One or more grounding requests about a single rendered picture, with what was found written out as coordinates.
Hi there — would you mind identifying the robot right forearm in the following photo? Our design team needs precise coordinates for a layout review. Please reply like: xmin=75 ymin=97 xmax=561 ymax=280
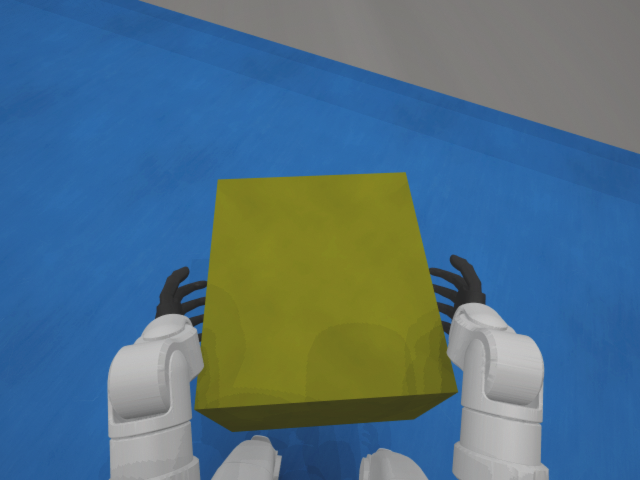
xmin=447 ymin=303 xmax=549 ymax=480

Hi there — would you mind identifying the right robot hand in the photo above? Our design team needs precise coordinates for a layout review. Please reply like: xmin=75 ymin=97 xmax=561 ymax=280
xmin=429 ymin=255 xmax=486 ymax=335

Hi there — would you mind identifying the left robot shin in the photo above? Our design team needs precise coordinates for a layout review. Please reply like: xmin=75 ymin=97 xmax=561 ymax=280
xmin=251 ymin=435 xmax=272 ymax=445

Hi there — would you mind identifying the robot left forearm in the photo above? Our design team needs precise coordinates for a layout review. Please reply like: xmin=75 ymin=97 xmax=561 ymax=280
xmin=107 ymin=314 xmax=204 ymax=480

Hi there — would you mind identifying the carton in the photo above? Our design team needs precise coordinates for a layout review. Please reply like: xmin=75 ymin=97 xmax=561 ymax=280
xmin=194 ymin=172 xmax=458 ymax=432

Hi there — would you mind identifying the left robot hand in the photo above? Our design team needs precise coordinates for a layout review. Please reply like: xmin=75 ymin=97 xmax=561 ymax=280
xmin=155 ymin=267 xmax=207 ymax=342

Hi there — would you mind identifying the right robot thigh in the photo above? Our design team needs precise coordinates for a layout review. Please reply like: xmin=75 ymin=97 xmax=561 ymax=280
xmin=359 ymin=451 xmax=428 ymax=480

